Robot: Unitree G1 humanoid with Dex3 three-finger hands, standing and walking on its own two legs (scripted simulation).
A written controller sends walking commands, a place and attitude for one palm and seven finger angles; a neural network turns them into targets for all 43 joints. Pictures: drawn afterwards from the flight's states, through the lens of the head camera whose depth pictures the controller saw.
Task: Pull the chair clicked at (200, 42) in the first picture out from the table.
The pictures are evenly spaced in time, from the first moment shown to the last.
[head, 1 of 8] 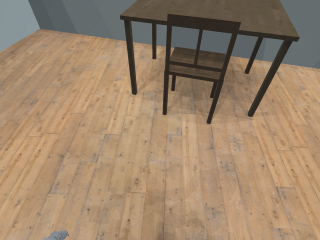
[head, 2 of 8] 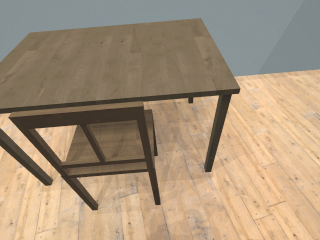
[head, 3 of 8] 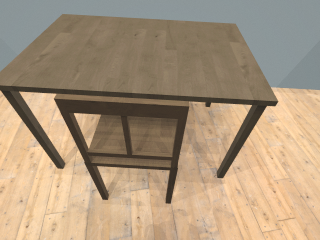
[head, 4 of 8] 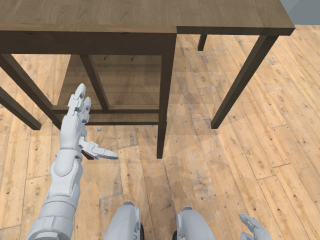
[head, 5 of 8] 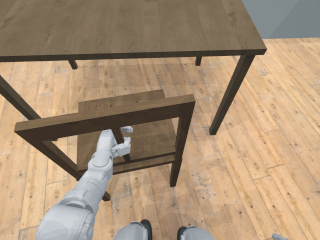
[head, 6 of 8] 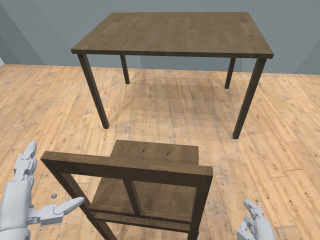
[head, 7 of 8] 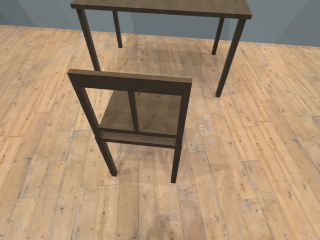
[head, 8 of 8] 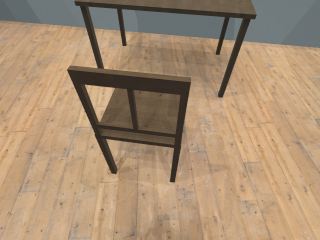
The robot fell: no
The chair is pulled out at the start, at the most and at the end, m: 0.00 0.68 0.68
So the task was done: yes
